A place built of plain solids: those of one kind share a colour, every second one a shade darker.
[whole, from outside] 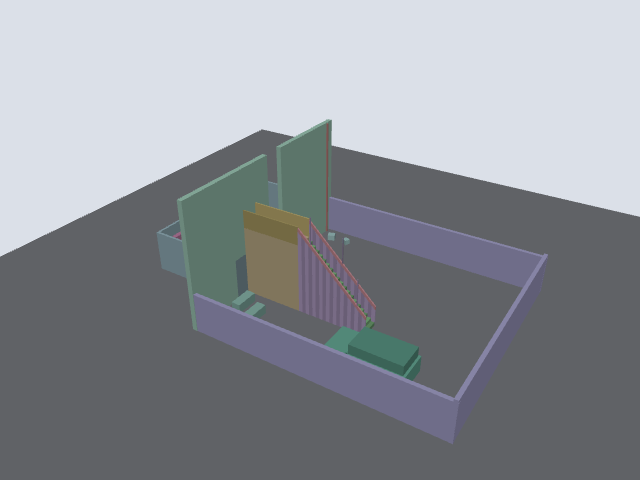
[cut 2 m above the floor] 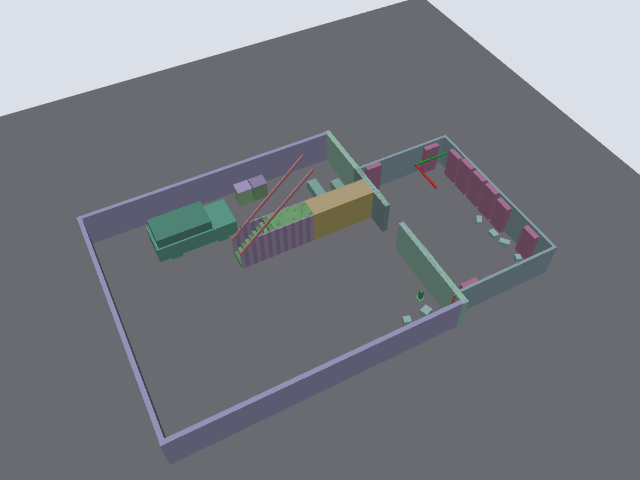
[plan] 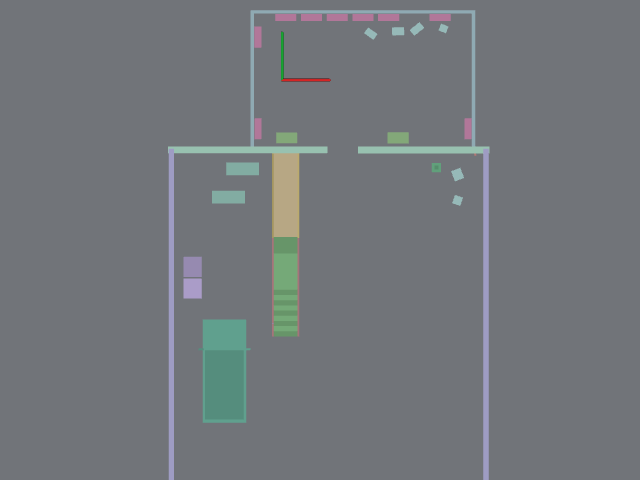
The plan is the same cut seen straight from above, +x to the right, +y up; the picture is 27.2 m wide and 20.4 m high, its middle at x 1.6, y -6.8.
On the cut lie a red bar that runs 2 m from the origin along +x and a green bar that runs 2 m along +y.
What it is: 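The rear of a town building of two storeys with an external escape stair; a paved yard 13.2 x 14.3 m; from a top landing at the upper floor's door, 4.26 m over the yard, a stair of 20 risers of 0.213 m and treads of 0.220 m, 1.00 m clear, one straight flight square to the facade, standing free in the yard, without a landing, down to the yard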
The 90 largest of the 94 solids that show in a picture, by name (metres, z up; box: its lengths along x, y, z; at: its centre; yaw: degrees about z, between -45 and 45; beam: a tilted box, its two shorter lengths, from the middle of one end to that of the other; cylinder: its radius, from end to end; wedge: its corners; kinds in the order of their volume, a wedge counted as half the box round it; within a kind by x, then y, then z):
{
 "stair_step_1": {"box": [1.02, 4.23, 0.26], "at": [0.14, -8.79, 0.08]},
 "stair_step_2": {"box": [1.02, 4.01, 0.48], "at": [0.14, -8.68, 0.19]},
 "stair_step_3": {"box": [1.02, 3.79, 0.69], "at": [0.14, -8.56, 0.29]},
 "stair_step_4": {"box": [1.02, 3.57, 0.9], "at": [0.14, -8.46, 0.4]},
 "stair_step_5": {"box": [1.02, 3.35, 1.11], "at": [0.14, -8.35, 0.51]},
 "stair_step_6": {"box": [1.02, 3.13, 1.33], "at": [0.14, -8.23, 0.61]},
 "stair_step_7": {"box": [1.02, 2.91, 1.54], "at": [0.14, -8.12, 0.72]},
 "stair_step_8": {"box": [1.02, 2.69, 1.75], "at": [0.14, -8.02, 0.83]},
 "stair_step_9": {"box": [1.02, 2.47, 1.97], "at": [0.14, -7.91, 0.93]},
 "stair_step_10": {"box": [1.02, 2.25, 2.18], "at": [0.14, -7.79, 1.04]},
 "stair_step_11": {"box": [1.02, 1.81, 2.61], "at": [0.14, -7.58, 1.25]},
 "stair_step_12": {"box": [1.02, 0.93, 3.46], "at": [0.14, -7.13, 1.68]},
 "stair_step_13": {"box": [1.02, 0.71, 3.67], "at": [0.14, -7.03, 1.79]},
 "facade_1": {"box": [6.78, 0.3, 7.8], "at": [-1.47, -2.97, 3.85]},
 "facade_2": {"box": [5.58, 0.3, 7.8], "at": [6.01, -2.97, 3.85]},
 "boundary_1": {"box": [0.23, 14.69, 2.39], "at": [-4.72, -10.27, 1.15]},
 "boundary_2": {"box": [13.62, 0.23, 2.56], "at": [1.97, -17.49, 1.23]},
 "boundary_3": {"box": [0.23, 14.69, 2.42], "at": [8.65, -10.27, 1.16]},
 "paving_1": {"box": [1.16, 3.61, 4.31], "at": [0.14, -4.92, 2.1]},
 "wall_1": {"box": [0.15, 5.94, 2.61], "at": [-1.27, 0.0, 1.25]},
 "wall_2": {"box": [3.27, 0.3, 2.61], "at": [0.28, -2.97, 1.25]},
 "wall_3": {"box": [9.55, 0.15, 2.61], "at": [3.42, 2.9, 1.25]},
 "wall_4": {"box": [4.98, 0.3, 2.61], "at": [5.71, -2.97, 1.25]},
 "wall_5": {"box": [0.15, 5.94, 2.61], "at": [8.12, 0.0, 1.25]},
 "car_1": {"box": [1.65, 2.95, 0.57], "at": [-2.46, -12.96, 1.4]},
 "car_2": {"box": [1.85, 4.39, 0.93], "at": [-2.46, -12.37, 0.64]},
 "shelf_1": {"box": [0.3, 0.9, 2.08], "at": [-1.04, -2.07, 0.99]},
 "shelf_2": {"box": [0.3, 0.9, 1.88], "at": [-1.04, 1.82, 0.89]},
 "shelf_3": {"box": [0.9, 0.3, 1.9], "at": [0.15, 2.66, 0.9]},
 "shelf_4": {"box": [0.9, 0.3, 2.04], "at": [1.24, 2.66, 0.97]},
 "shelf_5": {"box": [0.9, 0.3, 2.13], "at": [2.33, 2.66, 1.01]},
 "shelf_6": {"box": [0.9, 0.3, 2.09], "at": [3.42, 2.66, 0.99]},
 "shelf_7": {"box": [0.9, 0.3, 1.88], "at": [4.52, 2.66, 0.89]},
 "shelf_8": {"box": [0.9, 0.3, 1.86], "at": [6.7, 2.66, 0.88]},
 "shelf_9": {"box": [0.3, 0.9, 1.92], "at": [7.89, -2.07, 0.91]},
 "rim_guard_1": {"box": [0.08, 3.6, 5.4], "at": [-0.4, -4.92, 2.65]},
 "rim_guard_2": {"box": [0.08, 3.6, 5.4], "at": [0.68, -4.92, 2.65]},
 "guard_run_1": {"box": [0.08, 0.23, 1.51], "at": [-0.4, -10.56, 0.7]},
 "guard_run_2": {"box": [0.08, 0.23, 1.72], "at": [-0.4, -10.35, 0.81]},
 "guard_run_3": {"box": [0.08, 0.23, 1.93], "at": [-0.4, -10.12, 0.92]},
 "guard_run_4": {"box": [0.08, 0.23, 2.15], "at": [-0.4, -9.9, 1.02]},
 "guard_run_5": {"box": [0.08, 0.23, 2.36], "at": [-0.4, -9.69, 1.13]},
 "guard_run_6": {"box": [0.08, 0.23, 2.57], "at": [-0.4, -9.46, 1.24]},
 "guard_run_7": {"box": [0.08, 0.23, 2.78], "at": [-0.4, -9.24, 1.34]},
 "guard_run_8": {"box": [0.08, 0.23, 3.0], "at": [-0.4, -9.03, 1.45]},
 "guard_run_9": {"box": [0.08, 0.23, 3.21], "at": [-0.4, -8.8, 1.55]},
 "guard_run_10": {"box": [0.08, 0.23, 3.42], "at": [-0.4, -8.59, 1.66]},
 "guard_run_11": {"box": [0.08, 0.23, 3.64], "at": [-0.4, -8.37, 1.77]},
 "guard_run_12": {"box": [0.08, 0.23, 3.85], "at": [-0.4, -8.14, 1.87]},
 "guard_run_13": {"box": [0.08, 0.23, 4.06], "at": [-0.4, -7.92, 1.98]},
 "guard_run_14": {"box": [0.08, 0.23, 4.28], "at": [-0.4, -7.71, 2.09]},
 "guard_run_15": {"box": [0.08, 0.23, 4.49], "at": [-0.4, -7.49, 2.19]},
 "guard_run_16": {"box": [0.08, 0.23, 4.7], "at": [-0.4, -7.26, 2.3]},
 "guard_run_17": {"box": [0.08, 0.23, 4.91], "at": [-0.4, -7.04, 2.41]},
 "guard_run_18": {"box": [0.08, 0.23, 5.13], "at": [-0.4, -6.83, 2.51]},
 "guard_run_19": {"box": [0.08, 0.23, 1.51], "at": [0.68, -10.56, 0.7]},
 "guard_run_20": {"box": [0.08, 0.23, 1.72], "at": [0.68, -10.35, 0.81]},
 "guard_run_21": {"box": [0.08, 0.23, 1.93], "at": [0.68, -10.12, 0.92]},
 "guard_run_22": {"box": [0.08, 0.23, 2.15], "at": [0.68, -9.9, 1.02]},
 "guard_run_23": {"box": [0.08, 0.23, 2.36], "at": [0.68, -9.69, 1.13]},
 "guard_run_24": {"box": [0.08, 0.23, 2.57], "at": [0.68, -9.46, 1.24]},
 "guard_run_25": {"box": [0.08, 0.23, 2.78], "at": [0.68, -9.24, 1.34]},
 "guard_run_26": {"box": [0.08, 0.23, 3.0], "at": [0.68, -9.03, 1.45]},
 "guard_run_27": {"box": [0.08, 0.23, 3.21], "at": [0.68, -8.8, 1.55]},
 "guard_run_28": {"box": [0.08, 0.23, 3.42], "at": [0.68, -8.59, 1.66]},
 "guard_run_29": {"box": [0.08, 0.23, 3.64], "at": [0.68, -8.37, 1.77]},
 "guard_run_30": {"box": [0.08, 0.23, 3.85], "at": [0.68, -8.14, 1.87]},
 "guard_run_31": {"box": [0.08, 0.23, 4.06], "at": [0.68, -7.92, 1.98]},
 "guard_run_32": {"box": [0.08, 0.23, 4.28], "at": [0.68, -7.71, 2.09]},
 "guard_run_33": {"box": [0.08, 0.23, 4.49], "at": [0.68, -7.49, 2.19]},
 "guard_run_34": {"box": [0.08, 0.23, 4.7], "at": [0.68, -7.26, 2.3]},
 "guard_run_35": {"box": [0.08, 0.23, 4.91], "at": [0.68, -7.04, 2.41]},
 "guard_run_36": {"box": [0.08, 0.23, 5.13], "at": [0.68, -6.83, 2.51]},
 "guard_run_top_1": {"wedge": [[-0.44, -10.9, 1.03], [-0.44, -10.9, 1.24], [-0.44, -6.72, 5.08], [-0.44, -6.72, 5.29], [-0.36, -10.9, 1.03], [-0.36, -10.9, 1.24], [-0.36, -6.72, 5.08], [-0.36, -6.72, 5.29]]},
 "guard_run_top_2": {"wedge": [[0.64, -10.9, 1.03], [0.64, -10.9, 1.24], [0.64, -6.72, 5.08], [0.64, -6.72, 5.29], [0.72, -10.9, 1.03], [0.72, -10.9, 1.24], [0.72, -6.72, 5.08], [0.72, -6.72, 5.29]]},
 "refuse_bin_1": {"box": [0.74, 0.82, 1.07], "at": [-3.81, -8.86, 0.48]},
 "refuse_bin_2": {"box": [0.74, 0.82, 1.07], "at": [-3.81, -7.94, 0.48]},
 "planter_box_1": {"box": [1.4, 0.55, 0.6], "at": [-2.29, -4.98, 0.25]},
 "planter_box_2": {"box": [1.4, 0.55, 0.6], "at": [-1.69, -3.78, 0.25]},
 "filing_cabinet_1": {"box": [0.9, 0.47, 1.07], "at": [0.19, -2.46, 0.48]},
 "filing_cabinet_2": {"box": [0.9, 0.47, 1.07], "at": [4.92, -2.46, 0.48]},
 "box_cardboard_1": {"box": [0.49, 0.3, 0.3], "at": [3.76, 1.97, 0.1], "yaw": -35.3},
 "box_cardboard_2": {"box": [0.52, 0.35, 0.29], "at": [4.92, 2.07, 0.1], "yaw": 1.3},
 "box_cardboard_3": {"box": [0.55, 0.32, 0.37], "at": [5.72, 2.17, 0.13], "yaw": 38.3},
 "box_cardboard_4": {"box": [0.34, 0.31, 0.29], "at": [6.85, 2.19, 0.09], "yaw": -22.4},
 "box_cardboard_5": {"box": [0.37, 0.38, 0.37], "at": [7.45, -5.12, 0.13], "yaw": -18.4},
 "box_cardboard_6": {"box": [0.42, 0.47, 0.41], "at": [7.45, -4.02, 0.16], "yaw": 20.6},
 "refuse_lid_1": {"box": [0.78, 0.86, 0.06], "at": [-3.81, -8.86, 1.05]},
 "refuse_lid_2": {"box": [0.78, 0.86, 0.06], "at": [-3.81, -7.94, 1.05]},
 "downpipe_1": {"box": [0.09, 0.1, 7.75], "at": [8.2, -3.17, 3.83]}
}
